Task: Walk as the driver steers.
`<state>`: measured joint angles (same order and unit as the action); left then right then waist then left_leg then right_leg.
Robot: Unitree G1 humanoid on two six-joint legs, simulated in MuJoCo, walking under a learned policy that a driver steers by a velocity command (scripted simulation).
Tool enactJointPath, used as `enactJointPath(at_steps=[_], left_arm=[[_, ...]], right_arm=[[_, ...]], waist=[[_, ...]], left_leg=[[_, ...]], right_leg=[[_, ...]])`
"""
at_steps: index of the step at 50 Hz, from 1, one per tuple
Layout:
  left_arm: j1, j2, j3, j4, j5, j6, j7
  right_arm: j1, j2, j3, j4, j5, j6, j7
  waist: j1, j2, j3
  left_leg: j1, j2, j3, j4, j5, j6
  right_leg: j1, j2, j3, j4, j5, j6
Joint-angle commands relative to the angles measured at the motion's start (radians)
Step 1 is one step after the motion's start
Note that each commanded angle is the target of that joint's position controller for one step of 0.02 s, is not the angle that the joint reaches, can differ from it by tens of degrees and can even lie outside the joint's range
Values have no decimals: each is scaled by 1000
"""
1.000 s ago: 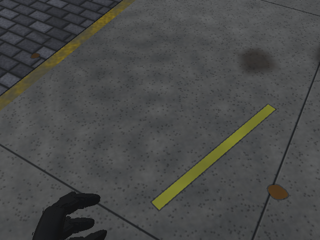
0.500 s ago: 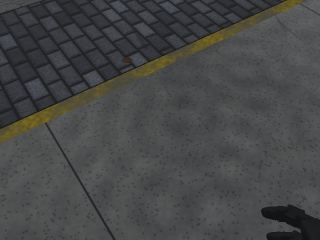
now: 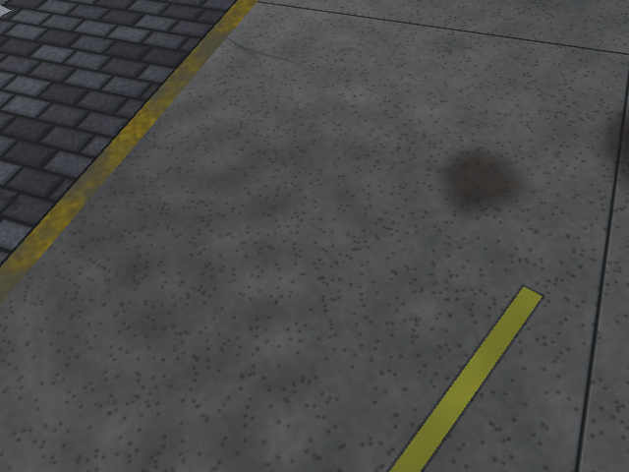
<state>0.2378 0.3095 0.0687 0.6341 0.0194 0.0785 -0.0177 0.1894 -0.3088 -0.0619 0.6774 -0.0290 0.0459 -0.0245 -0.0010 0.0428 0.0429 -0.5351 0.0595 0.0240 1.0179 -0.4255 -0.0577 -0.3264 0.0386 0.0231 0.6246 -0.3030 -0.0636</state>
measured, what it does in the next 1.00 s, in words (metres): steps on the spot: left foot, then right foot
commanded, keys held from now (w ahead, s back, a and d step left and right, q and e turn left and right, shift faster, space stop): e+shift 0.02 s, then shift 0.40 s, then q+shift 0.28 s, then w+q+shift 0.30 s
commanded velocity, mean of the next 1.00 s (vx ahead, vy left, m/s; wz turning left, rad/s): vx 0.14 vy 0.00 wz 0.13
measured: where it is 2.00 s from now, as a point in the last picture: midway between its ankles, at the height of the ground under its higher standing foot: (168, 355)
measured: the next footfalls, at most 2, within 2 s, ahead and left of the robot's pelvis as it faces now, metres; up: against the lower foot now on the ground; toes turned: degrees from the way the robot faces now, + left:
left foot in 0.38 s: +0.07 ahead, +0.11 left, +0.00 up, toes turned -12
right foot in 0.76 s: +0.01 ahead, -0.09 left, +0.00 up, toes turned +7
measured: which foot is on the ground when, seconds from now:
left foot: up 0.00-0.36, down 0.38-0.76, up 0.78-1.00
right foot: down 0.00-0.38, up 0.40-0.74, down 0.76-1.00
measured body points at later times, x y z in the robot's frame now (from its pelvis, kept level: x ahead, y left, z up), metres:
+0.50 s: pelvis +0.01 +0.02 +0.01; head +0.03 +0.04 +0.46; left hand +0.18 +0.25 -0.11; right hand +0.08 -0.25 -0.09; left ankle +0.03 +0.11 -0.73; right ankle -0.01 -0.09 -0.71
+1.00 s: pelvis +0.02 +0.00 +0.02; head +0.02 -0.01 +0.47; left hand +0.03 +0.31 -0.08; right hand +0.23 -0.25 -0.08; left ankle +0.03 +0.15 -0.62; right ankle -0.03 -0.10 -0.73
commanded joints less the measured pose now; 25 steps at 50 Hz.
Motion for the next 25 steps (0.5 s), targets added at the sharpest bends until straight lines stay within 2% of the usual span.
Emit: enactJointPath(at_steps=[1, 3, 4, 7, 11, 15, 17, 18, 19, 20, 21, 22, 23, 24, 25], left_arm=[[-72, 167, 49, -88, -11, -9, 16], [-32, 153, 44, -77, -16, -18, 13], [-12, 152, 44, -70, -16, -21, 13], [28, 145, 39, -57, -8, -24, 19], [27, 142, 31, -48, 3, -26, 18], [-6, 137, 23, -35, 8, -27, 12], [-34, 126, 16, -26, -1, -27, 14], [-50, 111, 9, -24, -11, -29, 18], [-29, 69, -5, -24, -13, -37, 20], [38, 11, -20, -24, -15, -45, 19], [3, 86, 0, -15, -4, -37, 25], [-5, 82, -1, 1, -1, -32, 26], [2, 45, -12, 22, -1, -31, 23], [-9, 39, -14, 28, -1, -32, 23], [-26, 58, -9, 22, 1, -33, 25]], right_arm=[[2, -90, -21, -58, -15, -24, 6], [20, -76, -16, -41, -5, -19, 13], [16, -66, -12, -41, 1, -16, 14], [-2, -61, -5, -41, 8, -7, 11], [-12, -61, 1, -40, 12, -6, 10], [17, -58, 6, -32, 26, -9, 6], [61, -42, 11, -18, 28, -16, 1], [92, -30, 16, -8, 22, -25, -5], [79, -67, 13, -15, 5, -36, -13], [13, -129, 12, -45, -5, -44, -16], [20, -135, 5, -31, 3, -45, -7], [7, -57, 30, -22, 9, -52, 3], [-33, -16, 46, -13, 13, -57, 11], [-53, -47, 36, -11, 12, -54, 14], [-32, -105, 13, -4, 17, -48, 15]], waist=[[-11, -192, -69], [1, -134, -116], [11, -130, -118], [40, -156, -113], [49, -160, -94], [31, -169, -84], [-4, -156, -84], [-29, -135, -85], [-10, -44, -91], [44, 141, -106], [7, 162, -84], [17, 91, -74], [39, 87, -57], [40, 126, -39], [21, 163, -28]], left_leg=[[-110, -27, -61, 113, 109, 2], [-101, -37, -58, 97, 112, 0], [-107, -39, -58, 68, 108, 0], [-101, -42, -63, -26, 89, 6], [0, -56, -61, -147, 46, 30], [164, -88, -41, -295, 6, 62], [277, -98, -32, -466, 79, 80], [377, -84, -43, -621, 194, 94], [444, 31, -167, -715, 223, 117], [492, 242, -409, -784, 385, 184], [326, 315, -443, -753, 539, 302], [291, 269, -405, -763, 540, 312], [268, 197, -337, -761, 488, 270], [289, 122, -294, -729, 477, 226], [346, 91, -300, -686, 546, 218]], right_leg=[[107, -177, 297, -286, 317, -127], [170, -182, 292, -263, 410, -129], [197, -184, 300, -259, 425, -133], [241, -200, 342, -262, 406, -150], [198, -209, 378, -256, 385, -165], [128, -194, 406, -235, 442, -152], [101, -172, 415, -210, 441, -122], [53, -145, 407, -188, 372, -83], [-1, -93, 364, -132, 213, -27], [-85, 41, 213, 2, -69, 23], [-14, 81, 111, 101, -244, 39], [42, 39, 127, 127, -211, 49], [81, 11, 102, 73, -144, 58], [76, 17, 63, 32, -95, 64], [26, 36, 32, 20, -91, 69]])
